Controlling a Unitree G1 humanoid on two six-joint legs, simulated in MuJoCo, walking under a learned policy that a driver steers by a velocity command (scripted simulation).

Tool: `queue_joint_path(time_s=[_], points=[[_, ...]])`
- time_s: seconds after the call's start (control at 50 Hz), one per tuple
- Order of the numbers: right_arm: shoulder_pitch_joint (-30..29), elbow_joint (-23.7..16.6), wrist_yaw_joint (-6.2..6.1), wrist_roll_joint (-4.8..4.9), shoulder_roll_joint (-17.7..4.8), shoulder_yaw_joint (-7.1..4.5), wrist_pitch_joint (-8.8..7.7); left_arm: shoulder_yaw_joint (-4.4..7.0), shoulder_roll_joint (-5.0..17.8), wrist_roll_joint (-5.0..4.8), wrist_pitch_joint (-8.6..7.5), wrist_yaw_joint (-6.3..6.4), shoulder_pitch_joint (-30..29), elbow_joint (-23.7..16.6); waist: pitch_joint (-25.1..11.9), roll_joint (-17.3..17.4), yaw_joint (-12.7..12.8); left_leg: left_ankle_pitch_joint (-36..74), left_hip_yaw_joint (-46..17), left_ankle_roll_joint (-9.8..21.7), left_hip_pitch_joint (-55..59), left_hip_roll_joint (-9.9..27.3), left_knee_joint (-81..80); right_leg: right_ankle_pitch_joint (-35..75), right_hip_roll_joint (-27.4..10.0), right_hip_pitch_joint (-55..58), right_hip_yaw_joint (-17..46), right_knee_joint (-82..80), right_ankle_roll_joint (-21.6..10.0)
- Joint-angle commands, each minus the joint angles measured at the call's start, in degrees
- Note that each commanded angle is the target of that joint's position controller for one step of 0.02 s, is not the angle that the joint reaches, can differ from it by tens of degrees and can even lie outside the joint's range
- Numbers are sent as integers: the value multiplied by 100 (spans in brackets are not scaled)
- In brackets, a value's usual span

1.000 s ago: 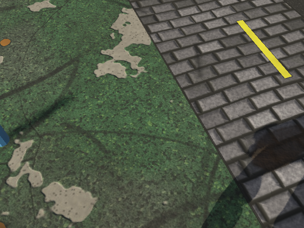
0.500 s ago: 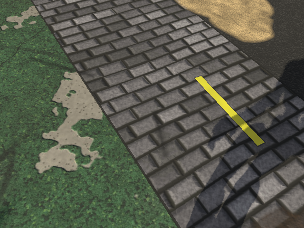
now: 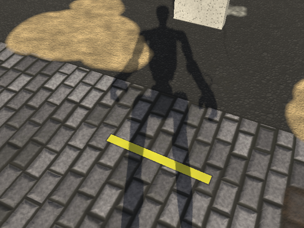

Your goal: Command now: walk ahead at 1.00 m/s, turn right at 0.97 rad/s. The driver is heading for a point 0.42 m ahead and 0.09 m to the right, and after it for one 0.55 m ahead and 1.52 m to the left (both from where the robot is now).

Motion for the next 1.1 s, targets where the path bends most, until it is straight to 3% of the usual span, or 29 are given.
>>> queue_joint_path(time_s=[0.02, 0.08, 0.12, 0.14, 0.18, 0.22, 0.24, 0.26, 0.28, 0.3, 0.32, 0.34, 0.36, 0.4, 0.44, 0.5, 0.56, 0.64, 0.68, 0.7, 0.72, 0.74, 0.76, 0.78, 0.82, 0.88, 0.92, 0.98, 1.1], points=[[-338, -141, 21, 25, -274, -18, -102, -119, -203, 37, 0, -103, -341, -657, 410, 732, 254, 1168, -1081, 822, 391, 1540, -1320, 483, -554, -1348, 485, -205, 20], [-469, -40, -39, -50, -528, -52, -131, -122, -69, 62, -60, -181, -792, -764, 734, 522, 220, 1668, -154, 691, 147, 1350, -1691, 1509, -437, -1162, 156, -1301, 87], [-231, 99, -69, -50, -747, -76, -135, -160, -152, 68, -115, -276, -1222, -869, 901, 374, 75, 2288, 294, 527, 352, 1323, -1750, 1969, -360, -977, -147, -2140, -40], [-115, 171, -81, -40, -807, -79, -112, -168, -155, 61, -154, -346, -1465, -916, 974, 284, -3, 2925, 527, 404, 516, 1269, -1729, 2039, -215, -807, -416, -2600, -124], [133, 267, -132, -75, -1082, -116, -54, -76, 42, 39, -217, -421, -1664, -960, 687, 529, 61, 5610, 864, 176, 804, 1183, -1259, 1995, 373, 164, -1062, -3183, -339], [135, 263, -238, -58, -1447, -197, 75, 113, 379, -14, -179, -425, -941, -854, 114, 1106, 677, 8324, 932, 130, 1135, 1396, 93, 1369, 826, 1188, -1295, -3170, -527], [-138, 145, -262, -59, -1535, -229, 125, 293, 681, -44, -113, -392, 193, -575, -443, 1283, 1306, 8968, 846, 199, 762, 1506, 1370, 1109, 919, 2480, -1175, -3088, -729], [-451, 13, -227, 24, -1373, -169, 88, 465, 912, 28, -68, -296, 1684, -142, -907, 853, 2007, 7748, 740, 212, -455, 1272, 3216, 1949, 695, 4597, -444, -4094, -1093], [-189, -35, -129, -96, -404, 98, -41, 343, 877, 109, -43, -138, 1678, 129, -757, -850, 1395, -635, 515, 160, -2221, 251, 5527, 2869, -161, 5841, 943, -4087, -1222], [824, -259, -4, 143, -254, 290, -252, 289, 1084, 429, -181, -95, 1184, -324, -2502, -1524, 638, -1941, -785, 209, -3327, -106, 7004, 2636, -1706, 7077, 4068, -4743, -2520], [156, -116, 7, 300, -919, 143, -320, 283, 672, 412, -206, -109, 1232, -245, -2415, -100, 1160, -1135, -1113, 283, -3252, 147, 6661, 2160, -1670, 6240, 4026, -5601, -2211], [-270, -278, -38, 422, -878, 134, -299, 242, 691, 354, -285, -123, 813, -206, -1240, 406, 847, -842, -951, 271, -3261, 316, 6220, 2440, -1575, 5015, 3285, -5818, -2014], [-406, -168, -106, 366, -776, 138, -211, 173, 506, 314, -363, -143, 223, -204, -610, 1037, 525, -615, -889, 188, -2996, 605, 5816, 2953, -1408, 3864, 2547, -5876, -1733], [10, 91, -91, 323, -705, 87, 104, 62, 183, 403, -486, -149, -117, -108, -225, 679, 151, -434, -1008, 41, -2101, 844, 5213, 3643, -1140, 2423, 1358, -6123, -1444], [121, 202, -100, 248, -422, 95, 284, 33, 72, 386, -574, -141, -268, 111, -17, 313, 27, -160, -898, -107, -1814, 804, 4497, 4124, -855, 1800, 437, -6378, -1208], [-261, 19, -52, 131, -161, 137, 258, 36, 113, 452, -563, 40, -590, 218, 19, 19, 7, 1239, -545, -252, -1960, 686, 3181, 4468, -366, 1800, -703, -6435, -870], [-876, -158, 140, 77, -89, 160, 200, 54, 221, 377, -412, 237, -421, 306, -207, 57, 430, 2693, -210, -228, -2052, 529, 1733, 4012, -317, 2625, -1075, -6188, -686], [-964, -441, 427, 72, -353, 28, 261, 142, 412, 265, -106, 342, -399, 392, -269, -71, 452, 2038, -67, 66, -2376, 493, 1229, 4124, -893, 3589, -993, -5524, -595], [-454, -421, 479, 46, -584, -102, 306, 186, 463, 187, 25, 417, -632, 293, -396, -146, 158, 1275, 189, 306, -1964, 176, 1251, 4920, -947, 3610, -1042, -4631, -424], [143, -301, 439, 47, -731, -200, 306, 181, 421, 153, 69, 434, -751, 240, -612, -36, -156, 1302, 242, 508, -1274, -69, 974, 5053, -785, 3405, -1132, -3715, -261], [787, -202, 326, 25, -1000, -332, 286, 144, 343, 165, 65, 407, -725, 181, -857, 513, -499, 2585, -268, 785, -186, -59, 450, 3898, -383, 2718, -1096, -2341, 56], [349, -362, 199, -2, -1529, -412, 263, -4, -265, 451, 36, 284, -177, 51, -839, 2219, 294, 5530, -2291, 1501, 747, 1016, 604, -1470, 773, 1051, -974, -649, 505], [73, -738, 218, -221, -1590, -381, 209, -45, -86, 377, -3, 168, 313, 21, -2056, 2253, 401, 4163, -4963, 2658, 1842, 1925, -215, -2305, 1463, -63, 388, 847, 671], [-271, -978, 234, -135, -1320, -371, 228, 29, 389, 269, -56, 97, 23, 85, -2152, 1217, 154, 2807, -4670, 2429, 1766, 1868, -481, -1816, 1037, -180, 932, 884, 509], [-681, -1069, 134, 152, -861, -255, 346, 34, 313, 329, -22, 159, -743, -34, -1074, 97, 267, 1397, -3743, 1837, 496, 1344, -656, -1022, 690, -256, 874, 15, 417], [-992, -1219, -40, 99, -711, -235, 529, 37, 160, 310, 57, 171, -845, 18, -684, 483, 472, 1423, -3041, 1390, -394, 697, -746, -660, 668, 413, 787, -1548, 477], [-853, -1226, -129, 81, -871, -312, 615, 19, 26, 291, 49, 194, -876, 119, -801, 598, 393, 1931, -2975, 1341, -342, 598, -639, -568, 822, 568, 736, -2235, 636], [-908, -1277, -242, 121, -1003, -376, 749, 50, 69, 254, 73, 234, -915, 202, -921, 828, 341, 1472, -3086, 1216, -403, 522, -568, -155, 870, 691, 850, -2760, 777], [-1113, -1399, -239, 99, -963, -388, 901, 137, 173, 231, -71, 188, -1146, 222, -714, 1336, 148, 586, -3542, 1046, -554, 301, -456, 115, 920, 1158, 941, -3800, 730]])
Keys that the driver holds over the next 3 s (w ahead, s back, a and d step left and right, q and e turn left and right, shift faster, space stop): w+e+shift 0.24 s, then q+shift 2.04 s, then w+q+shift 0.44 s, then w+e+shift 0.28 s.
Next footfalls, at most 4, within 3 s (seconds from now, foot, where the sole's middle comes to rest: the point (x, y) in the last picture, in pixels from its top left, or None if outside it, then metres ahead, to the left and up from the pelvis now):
0.26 right None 0.42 -0.11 -0.77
0.72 left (146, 184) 0.72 0.01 -0.77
1.20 right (184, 169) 0.78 -0.18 -0.77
1.70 left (146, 209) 0.59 0.02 -0.77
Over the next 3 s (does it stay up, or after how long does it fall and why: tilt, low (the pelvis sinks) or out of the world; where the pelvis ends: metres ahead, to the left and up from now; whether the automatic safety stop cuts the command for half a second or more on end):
stays up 0.47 0.24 -0.01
